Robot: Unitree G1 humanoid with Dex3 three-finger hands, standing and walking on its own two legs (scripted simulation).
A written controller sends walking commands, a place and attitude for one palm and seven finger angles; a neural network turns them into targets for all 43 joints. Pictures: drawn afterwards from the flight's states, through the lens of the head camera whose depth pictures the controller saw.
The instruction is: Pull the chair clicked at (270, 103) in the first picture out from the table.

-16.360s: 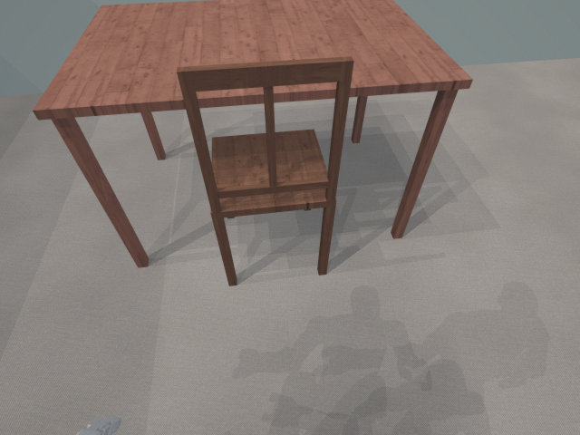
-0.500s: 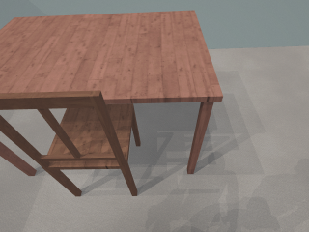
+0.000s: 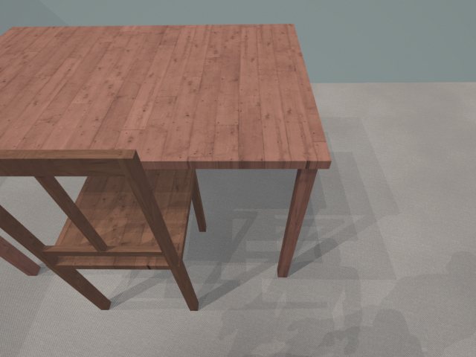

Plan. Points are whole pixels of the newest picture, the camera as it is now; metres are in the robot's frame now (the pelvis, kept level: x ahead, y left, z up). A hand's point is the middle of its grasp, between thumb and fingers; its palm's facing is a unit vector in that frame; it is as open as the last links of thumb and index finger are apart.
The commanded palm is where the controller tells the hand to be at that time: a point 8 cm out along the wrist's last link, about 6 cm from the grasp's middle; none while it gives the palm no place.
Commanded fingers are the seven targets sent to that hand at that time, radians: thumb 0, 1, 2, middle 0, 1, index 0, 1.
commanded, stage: look again from close up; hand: left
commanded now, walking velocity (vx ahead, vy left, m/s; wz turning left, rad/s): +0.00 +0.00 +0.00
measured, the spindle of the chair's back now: (77, 217) +0.41 +0.41 -0.09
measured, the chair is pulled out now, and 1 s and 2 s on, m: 0.00 0.00 0.00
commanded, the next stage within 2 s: raise the hand toward the chair's back in 0.32 s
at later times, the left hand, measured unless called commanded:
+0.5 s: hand out of the picture +0.09 +0.19 -0.13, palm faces +0.18 -0.96 -0.21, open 7.4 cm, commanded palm +0.10 +0.24 -0.07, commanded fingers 0.00 0.78 0.85 -0.19 -0.28 -0.19 -0.28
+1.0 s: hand out of the picture +0.12 +0.21 -0.05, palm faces +0.10 -0.99 -0.05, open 10.6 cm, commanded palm +0.11 +0.26 -0.06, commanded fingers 0.00 0.20 0.60 -0.13 -0.19 -0.13 -0.19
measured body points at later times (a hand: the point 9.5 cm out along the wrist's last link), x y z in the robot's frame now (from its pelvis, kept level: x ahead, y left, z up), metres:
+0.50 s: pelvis +0.00 +0.00 +0.00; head +0.02 -0.01 +0.45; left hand +0.08 +0.24 -0.11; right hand +0.05 -0.24 -0.15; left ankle -0.04 +0.14 -0.74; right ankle -0.02 -0.08 -0.74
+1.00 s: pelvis -0.08 +0.02 -0.11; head -0.02 +0.04 +0.33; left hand +0.11 +0.26 -0.05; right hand +0.17 -0.16 -0.17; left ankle -0.04 +0.14 -0.74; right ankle -0.02 -0.08 -0.74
